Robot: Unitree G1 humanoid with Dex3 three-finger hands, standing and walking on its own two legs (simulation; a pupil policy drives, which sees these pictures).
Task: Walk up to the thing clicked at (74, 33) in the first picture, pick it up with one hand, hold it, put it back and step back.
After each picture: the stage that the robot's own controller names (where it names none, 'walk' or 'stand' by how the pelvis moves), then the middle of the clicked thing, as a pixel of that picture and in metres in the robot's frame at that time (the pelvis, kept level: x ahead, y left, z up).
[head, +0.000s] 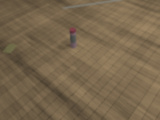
stand; (73, 38) +1.40 +0.12 -0.66
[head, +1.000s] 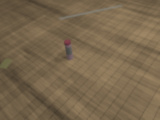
walk; (68, 50) +1.28 +0.28 -0.65
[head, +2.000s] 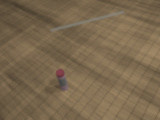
walk; (62, 80) +0.79 +0.28 -0.65
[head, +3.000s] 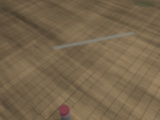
walk; (65, 116) +0.50 +0.18 -0.64
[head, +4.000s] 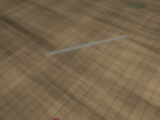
stand; out of the picture +0.42 +0.20 -0.65
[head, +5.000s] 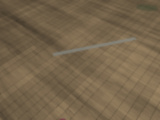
stand; out of the picture +0.41 +0.17 -0.66
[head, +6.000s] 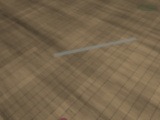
stand; out of the picture +0.43 +0.18 -0.66
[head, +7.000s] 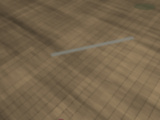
stand; out of the picture +0.41 +0.19 -0.66
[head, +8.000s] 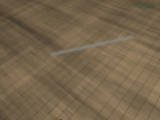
stand; out of the picture +0.41 +0.19 -0.66
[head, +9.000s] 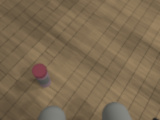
go down; (42, 77) +0.46 +0.20 -0.42
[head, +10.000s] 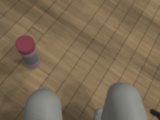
go down; (30, 55) +0.49 +0.22 -0.27
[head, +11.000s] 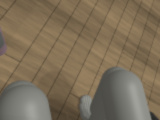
close in; out of the picture +0.49 +0.25 -0.19
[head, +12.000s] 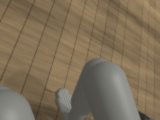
close; out of the picture +0.48 +0.28 -0.17
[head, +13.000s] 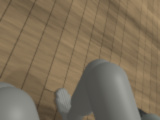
lift; out of the picture +0.45 +0.27 -0.17
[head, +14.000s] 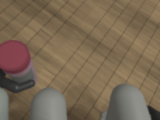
lift; (21, 70) +0.36 +0.22 -0.03
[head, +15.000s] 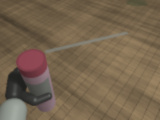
hold; (40, 85) +0.32 +0.16 +0.09
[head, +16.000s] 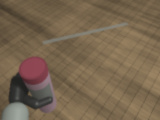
hold; (41, 89) +0.32 +0.16 +0.04
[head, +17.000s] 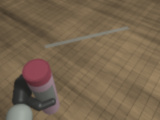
crouch; (44, 91) +0.31 +0.15 +0.04
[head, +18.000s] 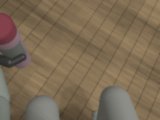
crouch; (12, 46) +0.46 +0.20 -0.05
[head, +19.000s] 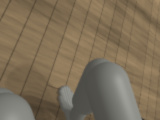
lower; out of the picture +0.47 +0.26 -0.18
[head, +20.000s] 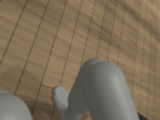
lower; out of the picture +0.48 +0.28 -0.18
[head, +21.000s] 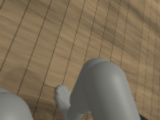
lower; out of the picture +0.46 +0.28 -0.18
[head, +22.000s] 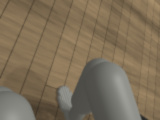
lower; out of the picture +0.47 +0.27 -0.17
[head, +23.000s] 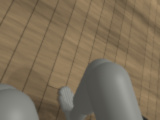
loosen; out of the picture +0.46 +0.25 -0.17
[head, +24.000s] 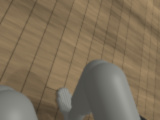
withdraw; out of the picture +0.46 +0.25 -0.18
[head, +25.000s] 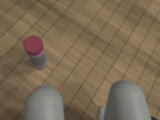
walk; (37, 55) +0.48 +0.20 -0.25
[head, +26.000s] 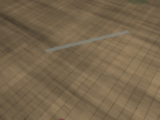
stand; out of the picture +0.40 +0.16 -0.59
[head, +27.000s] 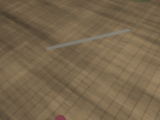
stand; out of the picture +0.42 +0.17 -0.60
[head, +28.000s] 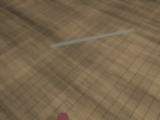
stand; out of the picture +0.41 +0.16 -0.62
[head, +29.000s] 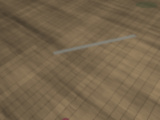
walk; out of the picture +0.42 +0.17 -0.66
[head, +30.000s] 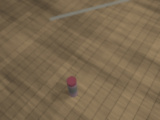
walk; (72, 87) +0.58 +0.11 -0.63
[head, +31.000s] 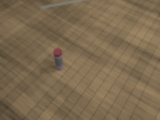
walk; (58, 60) +0.87 +0.21 -0.64
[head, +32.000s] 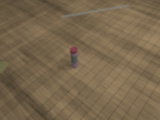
stand; (74, 58) +1.05 +0.15 -0.64
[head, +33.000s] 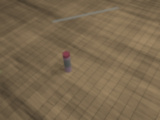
stand; (67, 62) +1.05 +0.19 -0.66
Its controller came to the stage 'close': yes
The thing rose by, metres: 0.69
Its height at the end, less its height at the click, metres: +0.00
